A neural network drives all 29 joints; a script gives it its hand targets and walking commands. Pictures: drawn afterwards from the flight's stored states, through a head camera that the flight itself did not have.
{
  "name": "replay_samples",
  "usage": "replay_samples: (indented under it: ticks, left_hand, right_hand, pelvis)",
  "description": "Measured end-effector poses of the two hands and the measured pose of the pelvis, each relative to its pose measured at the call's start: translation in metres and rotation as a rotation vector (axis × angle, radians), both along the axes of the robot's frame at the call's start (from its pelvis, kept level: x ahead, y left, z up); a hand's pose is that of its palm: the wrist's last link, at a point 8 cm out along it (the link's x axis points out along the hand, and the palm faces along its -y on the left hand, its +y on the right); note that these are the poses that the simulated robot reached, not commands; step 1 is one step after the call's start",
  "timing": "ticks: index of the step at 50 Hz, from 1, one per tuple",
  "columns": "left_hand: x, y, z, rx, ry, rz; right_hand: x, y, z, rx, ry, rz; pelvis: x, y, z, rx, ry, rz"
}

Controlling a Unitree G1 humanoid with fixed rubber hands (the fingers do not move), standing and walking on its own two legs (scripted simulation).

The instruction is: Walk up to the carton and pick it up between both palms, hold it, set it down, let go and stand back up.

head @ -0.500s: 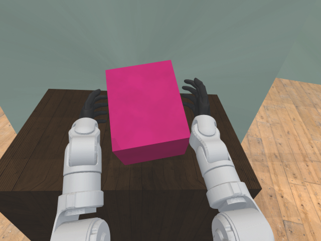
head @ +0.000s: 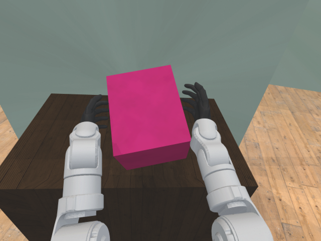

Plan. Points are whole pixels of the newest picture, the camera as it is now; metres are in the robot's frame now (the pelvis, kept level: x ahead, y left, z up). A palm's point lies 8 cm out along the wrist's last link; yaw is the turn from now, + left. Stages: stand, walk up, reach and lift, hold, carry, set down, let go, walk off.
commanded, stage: hold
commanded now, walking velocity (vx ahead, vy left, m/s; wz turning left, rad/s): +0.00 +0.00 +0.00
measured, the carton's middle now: (148, 119) +0.43 +0.02 +0.12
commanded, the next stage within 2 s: none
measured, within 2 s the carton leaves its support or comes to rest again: neither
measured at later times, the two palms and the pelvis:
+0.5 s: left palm (93, 115) +0.39 +0.16 +0.16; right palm (197, 109) +0.40 -0.10 +0.18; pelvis +0.03 +0.00 +0.00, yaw +0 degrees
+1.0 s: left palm (91, 126) +0.34 +0.16 +0.16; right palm (204, 120) +0.35 -0.11 +0.19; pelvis +0.00 +0.00 +0.00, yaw +0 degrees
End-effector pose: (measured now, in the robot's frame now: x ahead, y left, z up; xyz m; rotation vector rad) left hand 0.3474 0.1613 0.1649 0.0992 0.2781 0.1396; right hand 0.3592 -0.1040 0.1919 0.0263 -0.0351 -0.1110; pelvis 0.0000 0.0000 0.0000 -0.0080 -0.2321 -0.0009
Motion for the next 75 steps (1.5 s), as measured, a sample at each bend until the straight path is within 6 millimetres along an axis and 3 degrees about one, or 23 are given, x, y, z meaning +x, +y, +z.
replay_samples:
  ticks: [12,20,25,30,36,45,54,60,69,72,75]
  left_hand:
    - [0.019,-0.014,-0.002,0.019,0.003,-0.02]
    - [0.038,-0.013,-0.01,0.02,0.028,-0.018]
    - [0.039,-0.002,0.0,0.017,-0.034,0.017]
    - [0.027,0.011,0.008,0.009,-0.071,0.053]
    - [0.012,0.014,-0.001,-0.013,-0.024,0.032]
    - [-0.007,0.009,0.002,-0.011,-0.031,0.013]
    - [0.003,-0.017,0.001,0.008,0.012,-0.054]
    - [0.017,-0.028,-0.001,0.049,0.021,-0.042]
    - [0.045,-0.029,-0.021,0.058,0.072,-0.035]
    - [0.051,-0.021,-0.015,0.055,0.036,-0.011]
    - [0.051,-0.007,-0.004,0.035,-0.033,0.026]
  right_hand:
    - [0.012,-0.014,-0.004,0.039,-0.018,-0.011]
    - [0.031,-0.013,-0.013,0.037,0.009,-0.017]
    - [0.037,0.0,-0.007,0.004,-0.015,-0.023]
    - [0.033,0.014,0.002,-0.02,-0.039,-0.001]
    - [0.019,0.015,-0.006,-0.036,0.012,-0.004]
    - [-0.005,0.008,-0.004,-0.022,-0.001,-0.006]
    - [-0.009,-0.02,-0.007,0.074,-0.009,-0.023]
    - [0.004,-0.028,-0.007,0.093,-0.016,-0.017]
    - [0.033,-0.028,-0.027,0.078,0.04,-0.031]
    - [0.041,-0.017,-0.021,0.041,0.018,-0.041]
    - [0.045,-0.001,-0.002,0.02,-0.042,-0.026]
  pelvis:
    - [0.009,-0.005,0.001,0.005,0.009,0.001]
    - [0.023,-0.004,0.002,0.005,0.032,0.001]
    - [0.03,-0.003,0.002,0.002,0.042,0.0]
    - [0.03,-0.001,0.001,-0.001,0.035,0.001]
    - [0.022,0.002,0.001,-0.003,0.015,0.001]
    - [0.003,0.002,-0.001,-0.004,-0.012,0.002]
    - [-0.002,-0.003,-0.001,0.004,-0.029,0.007]
    - [0.005,-0.01,-0.001,0.01,-0.022,0.008]
    - [0.025,-0.012,0.0,0.008,0.008,0.008]
    - [0.032,-0.01,0.001,0.005,0.02,0.008]
    - [0.038,-0.006,0.001,0.0,0.031,0.008]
